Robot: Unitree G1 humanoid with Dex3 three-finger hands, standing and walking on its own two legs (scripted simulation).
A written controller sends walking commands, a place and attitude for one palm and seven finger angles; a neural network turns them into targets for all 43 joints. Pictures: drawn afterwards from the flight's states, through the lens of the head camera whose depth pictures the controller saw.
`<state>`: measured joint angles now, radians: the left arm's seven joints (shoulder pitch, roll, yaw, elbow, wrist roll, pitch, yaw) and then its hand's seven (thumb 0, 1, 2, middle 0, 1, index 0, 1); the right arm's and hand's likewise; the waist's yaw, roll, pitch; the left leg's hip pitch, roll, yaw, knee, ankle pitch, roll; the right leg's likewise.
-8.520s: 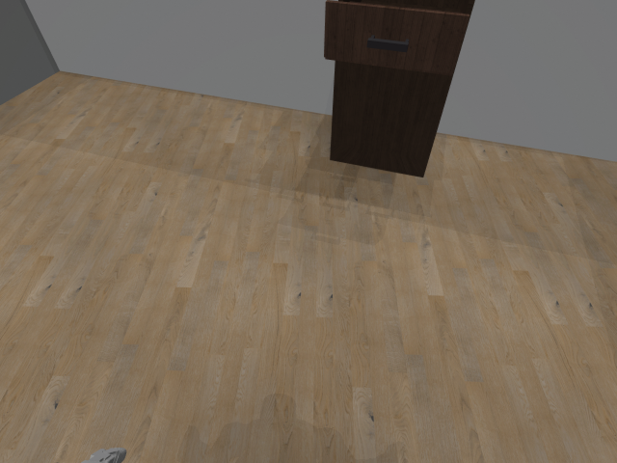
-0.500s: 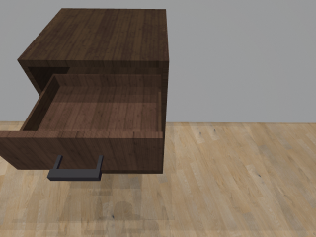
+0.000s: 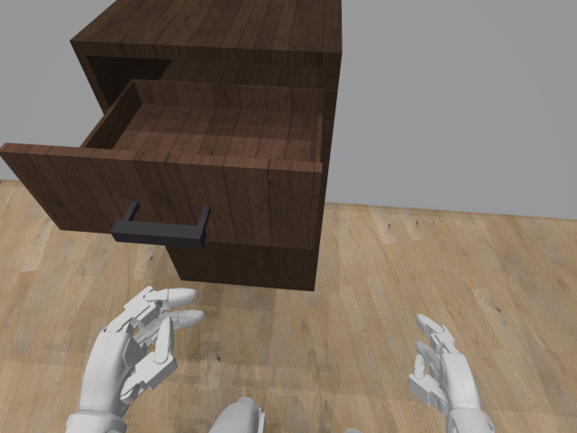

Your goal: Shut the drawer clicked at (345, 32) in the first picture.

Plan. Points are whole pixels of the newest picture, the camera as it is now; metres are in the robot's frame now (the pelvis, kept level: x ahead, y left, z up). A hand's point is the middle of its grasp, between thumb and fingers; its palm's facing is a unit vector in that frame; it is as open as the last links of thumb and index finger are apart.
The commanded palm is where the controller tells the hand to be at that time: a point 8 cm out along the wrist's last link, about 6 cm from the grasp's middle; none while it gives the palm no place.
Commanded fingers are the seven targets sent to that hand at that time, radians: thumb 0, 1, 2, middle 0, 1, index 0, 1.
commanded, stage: raise the hand and make a fist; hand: left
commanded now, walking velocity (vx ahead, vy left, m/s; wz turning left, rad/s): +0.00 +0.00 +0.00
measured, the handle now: (164, 222) +0.39 +0.23 +0.07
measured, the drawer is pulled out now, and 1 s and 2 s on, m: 0.28 0.28 0.28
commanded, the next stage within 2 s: bring the fist close to the handle in 1.32 s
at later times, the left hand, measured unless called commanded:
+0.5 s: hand (141, 334) +0.20 +0.18 +0.11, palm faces +0.02 -1.00 -0.04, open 3.1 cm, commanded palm +0.16 +0.23 +0.13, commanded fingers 0.00 0.90 0.90 -1.30 -1.49 -1.30 -1.49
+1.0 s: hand (113, 315) +0.20 +0.19 +0.16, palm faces +0.03 -1.00 -0.07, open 3.3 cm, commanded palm +0.15 +0.24 +0.17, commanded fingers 0.00 0.90 0.90 -1.40 -1.60 -1.40 -1.60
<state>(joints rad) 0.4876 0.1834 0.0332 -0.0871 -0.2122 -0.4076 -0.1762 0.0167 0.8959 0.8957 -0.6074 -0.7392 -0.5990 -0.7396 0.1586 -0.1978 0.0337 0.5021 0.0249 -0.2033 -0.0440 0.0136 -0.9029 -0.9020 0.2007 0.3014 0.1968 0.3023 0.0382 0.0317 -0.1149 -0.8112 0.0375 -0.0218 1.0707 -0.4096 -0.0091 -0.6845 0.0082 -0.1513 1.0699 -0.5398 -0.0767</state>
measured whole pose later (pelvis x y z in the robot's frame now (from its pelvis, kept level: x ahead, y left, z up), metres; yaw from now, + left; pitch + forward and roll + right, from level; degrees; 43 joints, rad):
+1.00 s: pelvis +0.04 +0.03 +0.05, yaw -1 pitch +2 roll -1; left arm 0.67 0.22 0.10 -0.45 -0.25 -0.13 -0.17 0.02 0.89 0.90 -1.39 -1.59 -1.40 -1.60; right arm 0.24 -0.21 0.06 0.55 0.05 -0.25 -0.05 0.02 -0.90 -0.90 0.20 0.30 0.20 0.30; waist 0.04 0.06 -0.09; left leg -0.47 0.01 0.02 0.80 -0.36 0.03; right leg -0.35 0.00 -0.11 0.76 -0.45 -0.02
